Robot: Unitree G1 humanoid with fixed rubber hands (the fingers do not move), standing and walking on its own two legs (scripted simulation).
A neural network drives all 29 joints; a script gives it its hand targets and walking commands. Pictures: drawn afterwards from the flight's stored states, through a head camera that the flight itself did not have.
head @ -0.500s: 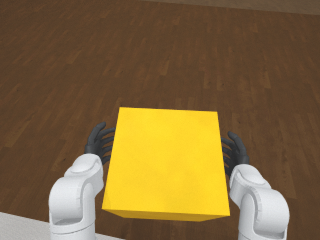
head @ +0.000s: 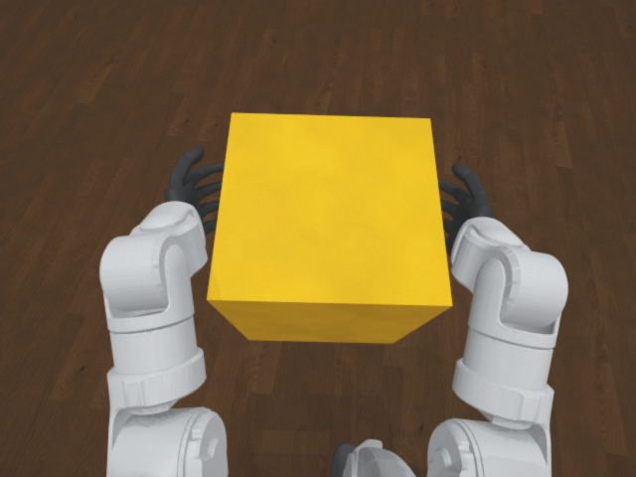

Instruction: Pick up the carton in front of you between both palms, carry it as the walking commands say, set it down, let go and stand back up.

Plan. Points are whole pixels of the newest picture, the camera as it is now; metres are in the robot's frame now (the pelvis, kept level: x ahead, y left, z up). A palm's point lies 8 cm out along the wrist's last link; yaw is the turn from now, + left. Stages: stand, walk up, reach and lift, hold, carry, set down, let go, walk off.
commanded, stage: carry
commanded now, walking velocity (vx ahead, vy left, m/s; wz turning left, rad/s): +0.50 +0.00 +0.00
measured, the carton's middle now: (325, 246) +0.39 -0.01 +0.07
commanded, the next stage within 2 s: none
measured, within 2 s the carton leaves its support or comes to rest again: neither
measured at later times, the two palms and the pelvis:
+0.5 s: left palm (220, 20) +0.71 +0.15 +0.20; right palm (423, 46) +0.67 -0.14 +0.19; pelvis +0.33 +0.04 +0.05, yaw -1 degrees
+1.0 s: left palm out of the picture +0.97 +0.19 +0.24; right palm out of the picture +1.01 -0.11 +0.24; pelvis +0.63 +0.00 +0.11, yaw +0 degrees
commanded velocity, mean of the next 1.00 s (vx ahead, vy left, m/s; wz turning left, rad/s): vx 0.50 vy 0.00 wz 0.00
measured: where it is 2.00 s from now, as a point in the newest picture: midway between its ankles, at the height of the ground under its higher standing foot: (304, 158)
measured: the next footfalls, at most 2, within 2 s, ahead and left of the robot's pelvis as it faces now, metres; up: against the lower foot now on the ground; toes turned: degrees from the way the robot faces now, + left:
left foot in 0.38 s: +0.44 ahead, +0.11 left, +0.07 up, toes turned +4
right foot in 0.78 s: +0.68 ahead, -0.08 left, +0.11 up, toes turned -7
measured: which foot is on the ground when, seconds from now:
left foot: down 0.00-0.02, up 0.04-0.36, down 0.38-0.78, up 0.80-1.00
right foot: down 0.00-0.40, up 0.42-0.76, down 0.78-1.00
